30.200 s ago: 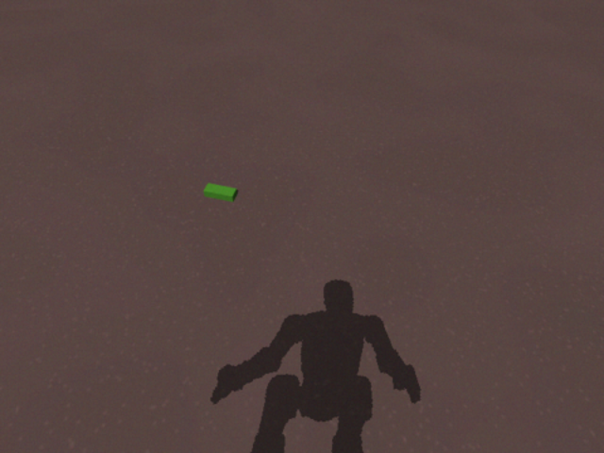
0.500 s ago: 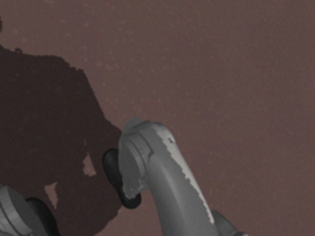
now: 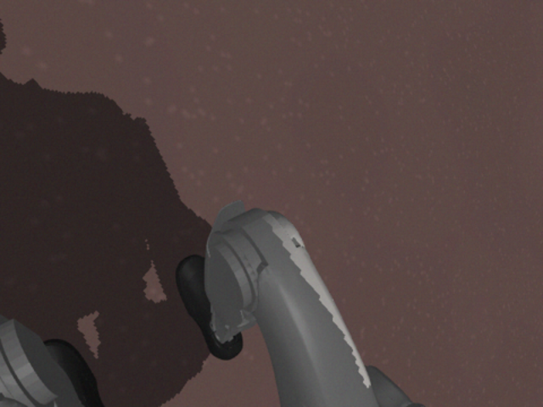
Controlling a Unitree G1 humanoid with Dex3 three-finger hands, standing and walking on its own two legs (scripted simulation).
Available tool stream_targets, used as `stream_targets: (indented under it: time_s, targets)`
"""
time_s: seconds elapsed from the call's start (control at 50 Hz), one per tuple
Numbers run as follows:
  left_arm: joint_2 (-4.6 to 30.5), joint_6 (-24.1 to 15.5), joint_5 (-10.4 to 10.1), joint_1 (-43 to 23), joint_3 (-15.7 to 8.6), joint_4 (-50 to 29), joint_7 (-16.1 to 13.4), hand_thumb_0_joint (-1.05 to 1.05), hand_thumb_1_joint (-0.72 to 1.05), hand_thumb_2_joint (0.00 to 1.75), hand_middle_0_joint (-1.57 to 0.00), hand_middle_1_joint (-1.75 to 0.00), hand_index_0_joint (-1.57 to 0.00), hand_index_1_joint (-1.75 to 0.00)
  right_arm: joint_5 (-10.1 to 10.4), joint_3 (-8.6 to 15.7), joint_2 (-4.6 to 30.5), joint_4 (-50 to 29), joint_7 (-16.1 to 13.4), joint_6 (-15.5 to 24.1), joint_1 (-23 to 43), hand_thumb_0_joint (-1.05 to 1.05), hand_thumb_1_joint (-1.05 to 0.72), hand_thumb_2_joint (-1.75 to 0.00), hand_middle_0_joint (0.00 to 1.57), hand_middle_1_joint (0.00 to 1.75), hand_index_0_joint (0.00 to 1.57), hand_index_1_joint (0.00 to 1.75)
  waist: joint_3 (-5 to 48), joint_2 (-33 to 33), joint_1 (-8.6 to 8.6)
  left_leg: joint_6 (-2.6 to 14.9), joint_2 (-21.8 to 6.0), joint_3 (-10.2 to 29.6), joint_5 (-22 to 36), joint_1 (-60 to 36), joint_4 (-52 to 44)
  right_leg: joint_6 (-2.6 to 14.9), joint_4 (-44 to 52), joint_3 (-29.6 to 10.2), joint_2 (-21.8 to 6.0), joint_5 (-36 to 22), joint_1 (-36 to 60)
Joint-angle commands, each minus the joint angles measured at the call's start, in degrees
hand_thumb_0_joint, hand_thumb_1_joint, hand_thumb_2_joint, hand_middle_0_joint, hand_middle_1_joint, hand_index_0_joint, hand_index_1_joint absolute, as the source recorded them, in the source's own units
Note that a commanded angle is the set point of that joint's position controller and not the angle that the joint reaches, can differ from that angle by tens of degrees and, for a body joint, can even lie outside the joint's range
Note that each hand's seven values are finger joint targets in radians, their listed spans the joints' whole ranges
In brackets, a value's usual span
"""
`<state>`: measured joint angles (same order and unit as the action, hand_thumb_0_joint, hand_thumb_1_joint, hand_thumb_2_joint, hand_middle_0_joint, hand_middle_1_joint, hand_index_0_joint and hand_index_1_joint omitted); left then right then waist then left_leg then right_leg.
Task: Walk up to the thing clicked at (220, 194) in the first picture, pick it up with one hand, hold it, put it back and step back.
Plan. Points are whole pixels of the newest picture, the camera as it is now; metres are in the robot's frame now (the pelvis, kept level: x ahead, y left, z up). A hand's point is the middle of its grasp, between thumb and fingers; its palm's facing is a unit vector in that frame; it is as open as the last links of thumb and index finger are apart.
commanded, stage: withdraw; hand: left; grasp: from above
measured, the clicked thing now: out of the picture +0.52 +0.29 -0.30
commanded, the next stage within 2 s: home in 0.76 s
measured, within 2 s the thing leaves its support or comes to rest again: neither
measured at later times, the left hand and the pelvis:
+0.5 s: hand out of the picture +0.49 +0.30 -0.10, palm faces -0.54 -0.12 -0.83, open 13.2 cm; pelvis -0.01 -0.01 +0.04, yaw +6 degrees
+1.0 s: hand out of the picture +0.52 +0.34 -0.11, palm faces -0.42 -0.11 -0.90, open 12.6 cm; pelvis +0.00 +0.00 +0.02, yaw +5 degrees
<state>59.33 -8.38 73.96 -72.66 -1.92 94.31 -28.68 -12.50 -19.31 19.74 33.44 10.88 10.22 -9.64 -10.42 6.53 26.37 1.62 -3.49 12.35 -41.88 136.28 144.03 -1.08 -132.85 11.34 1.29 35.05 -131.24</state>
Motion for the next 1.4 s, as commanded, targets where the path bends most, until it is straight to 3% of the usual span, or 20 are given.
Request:
stream_targets:
  time_s: [0.0, 0.04, 0.12, 0.2, 0.26, 0.36, 0.44, 0.52, 0.56, 0.62, 0.72, 0.82, 0.88, 0.96, 1.04, 1.1, 1.14, 1.18, 1.2, 1.38]
  targets:
    - [12.5, 3.5, -1.9, -19.8, -2.1, -14.4, -2.1, 0.00, -0.36, 0.85, -0.19, -0.87, -0.20, -0.85, 1.1, 7.2, 18.5, 1.2, 0.4, -0.4, -12.8, 0.00, -0.90, -0.90, 0.20, 0.30, 0.20, 0.30, 48.8, -40.7, 1.30, -1.66, -0.6, -3.7, 20.5, -34.8, -15.3, 2.67, 10.3, 3.0, 3.0, -18.8, 26.9]
    - [11.6, 5.4, -2.5, -17.6, -2.8, -18.5, -0.7, 0.00, -0.40, 0.88, -0.18, -0.88, -0.18, -0.87, 2.0, 8.5, 17.6, 0.4, 1.0, -1.0, -12.7, 0.00, -0.90, -0.90, 0.20, 0.30, 0.20, 0.30, 53.8, -43.9, -1.60, -1.96, -0.5, -4.2, 23.3, -37.3, -16.0, 3.18, 9.6, 2.5, 2.7, -20.0, 26.5]
    - [6.2, 8.9, -4.9, -15.4, -0.6, -22.7, 5.6, 0.00, -0.42, 0.90, -0.16, -0.90, -0.17, -0.89, 3.7, 10.9, 16.2, 1.1, 1.9, -3.9, -13.4, 0.00, -0.90, -0.90, 0.20, 0.30, 0.20, 0.30, 54.0, -40.5, -2.87, -0.96, 0.3, -6.3, 20.9, -32.0, -17.0, 3.14, 11.6, 0.9, 3.1, -19.0, 27.1]
    - [0.1, 11.7, -7.5, -11.0, 2.2, -18.5, 14.7, 0.00, -0.43, 0.92, -0.14, -0.93, -0.14, -0.92, 4.8, 13.3, 16.0, 1.2, 0.9, -8.0, -16.3, 0.00, -0.90, -0.90, 0.20, 0.30, 0.20, 0.30, 46.7, -28.5, -2.00, 0.06, 1.2, -6.9, 14.8, -25.0, -19.7, 3.42, 15.5, -0.3, 3.2, -13.6, 28.3]
    - [-4.7, 10.6, -9.1, -12.2, 5.6, -22.3, 21.3, 0.00, -0.42, 0.93, -0.15, -0.93, -0.15, -0.93, 5.4, 14.1, 15.8, 0.2, -0.7, -10.7, -16.6, 0.00, -0.90, -0.90, 0.20, 0.30, 0.20, 0.30, 43.9, -24.1, -2.11, 0.06, 1.8, -6.8, 13.3, -24.5, -21.5, 4.16, 18.0, -0.5, 2.7, -10.9, 28.5]
    - [-8.1, 6.8, -10.1, -13.1, 7.5, -25.7, 27.8, 0.00, -0.36, 0.90, -0.19, -0.89, -0.19, -0.89, 6.3, 14.7, 15.1, -0.8, -4.2, -13.0, -17.1, 0.00, -0.89, -0.90, 0.20, 0.30, 0.20, 0.30, 42.2, -19.3, -1.47, -0.25, 2.7, -6.5, 12.1, -25.9, -23.2, 4.60, 20.0, -0.8, 1.9, -7.8, 27.2]
    - [-5.8, 2.5, -8.8, -16.6, 6.9, -27.9, 26.6, 0.00, -0.33, 0.87, -0.22, -0.86, -0.22, -0.86, 5.9, 13.7, 13.9, -0.8, -6.4, -13.4, -15.9, 0.00, -0.89, -0.89, 0.20, 0.30, 0.20, 0.30, 42.7, -20.6, -2.16, -0.47, 3.1, -7.0, 10.2, -26.7, -22.2, 4.52, 20.2, -1.3, 1.5, -5.4, 24.9]
    - [-1.0, -0.5, -5.5, -21.1, 4.5, -26.3, 19.3, 0.00, -0.32, 0.86, -0.22, -0.84, -0.23, -0.84, 4.8, 12.5, 12.4, -0.2, -7.3, -13.8, -13.5, 0.00, -0.89, -0.89, 0.20, 0.30, 0.20, 0.30, 46.4, -26.6, -4.38, -0.64, 3.1, -8.3, 10.2, -27.8, -21.2, 4.40, 17.8, -3.0, 1.7, -5.0, 25.0]
    - [-0.5, -0.6, -3.1, -20.2, 4.3, -20.9, 14.9, 0.00, -0.34, 0.87, -0.21, -0.85, -0.21, -0.84, 4.5, 12.3, 12.7, 0.3, -7.3, -13.4, -12.9, 0.00, -0.89, -0.89, 0.20, 0.30, 0.20, 0.30, 43.8, -27.5, -3.81, -0.64, 3.3, -8.1, 7.8, -27.1, -21.3, 4.51, 17.2, -2.9, 1.9, -2.7, 22.1]
    - [-0.6, 0.5, -1.7, -23.7, 3.8, -17.7, 9.9, 0.00, -0.34, 0.86, -0.20, -0.85, -0.21, -0.84, 4.4, 12.3, 12.7, 0.9, -7.2, -12.1, -12.9, 0.00, -0.89, -0.89, 0.20, 0.30, 0.20, 0.30, 45.0, -31.5, -2.73, -0.72, 2.9, -7.1, 6.4, -30.7, -23.3, 4.09, 15.2, -1.3, 1.5, -4.2, 18.8]
    - [3.5, 4.1, -1.1, -27.2, 0.4, -19.4, 6.1, 0.00, -0.32, 0.84, -0.24, -0.81, -0.24, -0.80, 4.6, 13.0, 14.4, 0.5, -6.9, -10.4, -14.3, 0.00, -0.90, -0.90, 0.20, 0.30, 0.20, 0.30, 54.6, -34.9, -2.98, -0.73, 2.6, -7.2, 12.3, -35.3, -22.4, 3.85, 12.6, -0.7, 0.7, -10.6, 20.1]
    - [4.0, 7.5, -3.7, -21.9, 0.3, -18.1, 8.9, 0.00, -0.21, 0.89, -0.26, -0.70, -0.23, -0.72, 5.0, 12.8, 13.0, 1.5, -6.3, -10.5, -15.9, 0.00, -0.88, -0.89, 0.20, 0.30, 0.20, 0.30, 57.0, -31.1, -3.17, 0.10, 2.4, -8.8, 17.5, -32.2, -19.8, 3.26, 13.5, -2.2, 1.4, -15.1, 27.4]
    - [3.5, 8.2, -5.8, -20.0, 0.6, -18.2, 13.2, 0.00, -0.28, 0.81, -0.27, -0.78, -0.28, -0.79, 5.0, 13.1, 12.8, 2.1, -6.3, -11.5, -17.5, 0.00, -0.89, -0.89, 0.20, 0.30, 0.20, 0.30, 55.1, -28.3, -3.94, 0.65, 2.5, -9.6, 16.1, -27.0, -19.3, 3.03, 15.3, -3.3, 1.4, -14.1, 30.4]
    - [2.0, 6.8, -7.6, -14.7, 1.2, -22.4, 19.9, 0.00, -0.06, 0.89, -0.23, -0.59, -0.21, -0.61, 4.9, 13.8, 13.9, 1.5, -6.2, -12.8, -18.8, 0.00, -0.89, -0.90, 0.20, 0.30, 0.20, 0.30, 51.2, -23.5, -4.85, 0.42, 2.7, -9.3, 16.3, -24.6, -19.2, 3.62, 17.0, -2.6, 1.4, -13.1, 31.9]
    - [1.6, 5.3, -12.0, -5.7, -1.9, -34.5, 24.1, 0.00, 0.26, 0.91, -0.22, -0.49, -0.21, -0.50, 5.9, 16.5, 14.6, -1.9, -5.7, -14.1, -20.2, 0.00, -0.89, -0.90, 0.20, 0.30, 0.20, 0.30, 58.9, -27.6, -9.51, -1.24, 3.1, -8.9, 22.0, -33.8, -22.7, 4.67, 17.8, -1.8, 0.6, -15.9, 34.4]
    - [1.9, 5.6, -18.1, 3.3, -6.1, -50.2, 25.9, 0.00, 0.50, 0.90, -0.21, -0.39, -0.20, -0.40, 7.9, 19.2, 13.5, -4.7, -5.3, -15.4, -18.8, 0.00, -0.90, -0.90, 0.20, 0.30, 0.20, 0.30, 70.7, -32.9, -15.48, -1.73, 3.4, -9.3, 27.2, -44.1, -26.5, 4.89, 18.5, -3.1, 0.2, -18.5, 37.1]
    - [0.1, 6.9, -23.4, 7.1, -8.3, -57.0, 26.1, 0.00, 0.66, 0.92, -0.21, -0.34, -0.20, -0.34, 9.2, 21.3, 13.4, -5.1, -5.4, -16.1, -17.1, 0.00, -0.90, -0.90, 0.20, 0.30, 0.20, 0.30, 70.7, -33.0, -17.41, -1.68, 3.7, -8.5, 26.1, -47.9, -29.4, 5.08, 19.9, -3.8, -0.2, -16.8, 34.5]
    - [-3.2, 8.2, -28.2, 6.8, -8.3, -64.6, 25.5, 0.00, 0.82, 0.90, -0.20, -0.30, -0.20, -0.30, 10.4, 22.1, 11.5, -4.1, -6.2, -16.5, -14.8, 0.00, -0.90, -0.90, 0.20, 0.30, 0.20, 0.30, 68.4, -30.8, -16.94, -0.77, 3.4, -8.1, 21.7, -48.3, -32.4, 4.51, 22.7, -4.5, -0.2, -13.4, 32.2]
    - [-6.0, 9.2, -29.9, 10.9, -7.6, -61.6, 25.2, 0.00, 0.90, 0.90, -0.20, -0.30, -0.20, -0.30, 10.7, 22.3, 10.8, -3.3, -6.5, -16.4, -14.3, 0.00, -0.90, -0.90, 0.20, 0.30, 0.20, 0.30, 63.0, -26.6, -16.29, -0.26, 3.4, -7.7, 18.3, -45.7, -33.6, 4.32, 24.3, -4.7, -0.1, -11.2, 31.3]
    - [-22.7, 15.0, -45.3, 28.1, 1.1, -67.5, 26.0, 0.00, 0.90, 0.90, -0.20, -0.30, -0.20, -0.30, 13.0, 24.3, 8.2, -2.6, -9.9, -12.3, -8.3, 0.00, -0.90, -0.90, 0.20, 0.30, 0.20, 0.30, 50.8, -17.5, -16.63, 0.05, 2.3, -4.0, 0.3, -53.3, -50.7, 2.82, 37.3, -5.6, -0.3, -1.3, 38.0]
